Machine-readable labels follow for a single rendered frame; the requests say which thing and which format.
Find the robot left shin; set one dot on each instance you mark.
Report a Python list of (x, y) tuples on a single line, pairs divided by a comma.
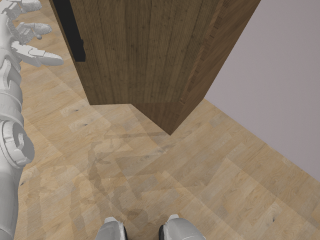
[(109, 219)]

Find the robot left upper arm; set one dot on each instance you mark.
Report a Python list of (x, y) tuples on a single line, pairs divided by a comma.
[(16, 150)]

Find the robot left hand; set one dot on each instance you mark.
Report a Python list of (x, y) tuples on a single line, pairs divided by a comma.
[(10, 35)]

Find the robot left thigh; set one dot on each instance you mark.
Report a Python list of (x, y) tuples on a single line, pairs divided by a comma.
[(112, 230)]

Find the cupboard door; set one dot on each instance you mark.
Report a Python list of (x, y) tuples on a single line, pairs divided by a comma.
[(138, 51)]

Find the handle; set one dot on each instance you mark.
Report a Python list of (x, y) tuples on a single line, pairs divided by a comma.
[(68, 22)]

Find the robot left forearm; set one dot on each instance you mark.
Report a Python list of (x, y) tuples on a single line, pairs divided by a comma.
[(11, 96)]

